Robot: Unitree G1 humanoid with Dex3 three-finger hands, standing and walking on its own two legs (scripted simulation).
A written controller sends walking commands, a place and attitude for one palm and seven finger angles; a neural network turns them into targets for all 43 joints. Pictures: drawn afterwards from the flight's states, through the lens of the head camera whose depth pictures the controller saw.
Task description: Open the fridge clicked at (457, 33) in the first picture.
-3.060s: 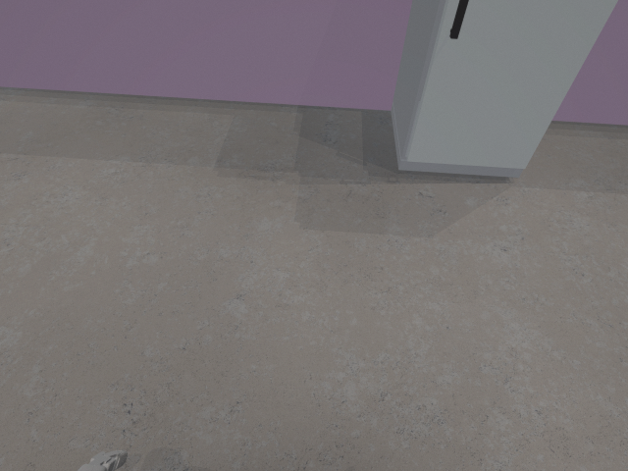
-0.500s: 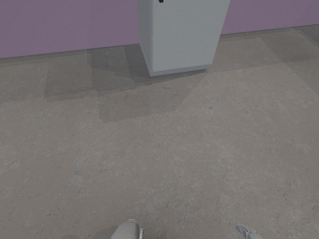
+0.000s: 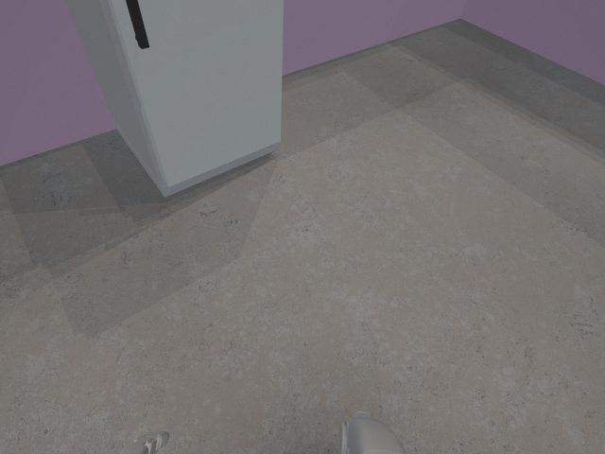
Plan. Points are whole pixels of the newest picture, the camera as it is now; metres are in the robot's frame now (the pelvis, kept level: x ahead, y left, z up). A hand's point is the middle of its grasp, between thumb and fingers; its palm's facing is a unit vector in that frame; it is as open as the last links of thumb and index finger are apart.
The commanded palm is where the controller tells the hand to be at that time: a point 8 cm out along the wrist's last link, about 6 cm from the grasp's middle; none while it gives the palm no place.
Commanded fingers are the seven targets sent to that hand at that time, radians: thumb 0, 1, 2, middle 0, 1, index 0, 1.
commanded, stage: walk to a spot facing it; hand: left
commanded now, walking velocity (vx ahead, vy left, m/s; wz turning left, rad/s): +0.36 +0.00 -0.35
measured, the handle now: out of the picture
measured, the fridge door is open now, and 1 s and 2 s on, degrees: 0 0 0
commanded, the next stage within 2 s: turn to face it in 1.32 s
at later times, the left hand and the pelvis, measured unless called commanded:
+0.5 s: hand (184, 380) +0.26 +0.19 -0.17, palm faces -0.07 -0.97 -0.23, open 7.3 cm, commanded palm none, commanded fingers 0.00 0.90 0.90 -0.20 -0.30 -0.20 -0.30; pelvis +0.24 +0.00 +0.00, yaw -8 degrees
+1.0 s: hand (235, 224) +0.59 +0.15 -0.16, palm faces -0.29 -0.94 -0.18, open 7.4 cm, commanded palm none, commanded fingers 0.00 0.90 0.90 -0.20 -0.30 -0.20 -0.30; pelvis +0.46 -0.01 +0.00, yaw -19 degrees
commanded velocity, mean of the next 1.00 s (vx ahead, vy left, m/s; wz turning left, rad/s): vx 0.36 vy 0.00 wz -0.29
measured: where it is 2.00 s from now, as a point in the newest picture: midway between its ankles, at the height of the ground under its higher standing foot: (339, 292)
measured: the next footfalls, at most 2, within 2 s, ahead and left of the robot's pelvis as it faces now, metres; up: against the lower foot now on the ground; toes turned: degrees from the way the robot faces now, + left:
right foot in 0.14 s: +0.19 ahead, -0.09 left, +0.00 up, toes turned -12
left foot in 0.60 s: +0.45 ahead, +0.12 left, +0.00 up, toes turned +1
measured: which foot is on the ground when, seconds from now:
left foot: down 0.00-0.16, up 0.18-0.58, down 0.60-1.00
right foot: up 0.00-0.12, down 0.14-0.60, up 0.62-1.00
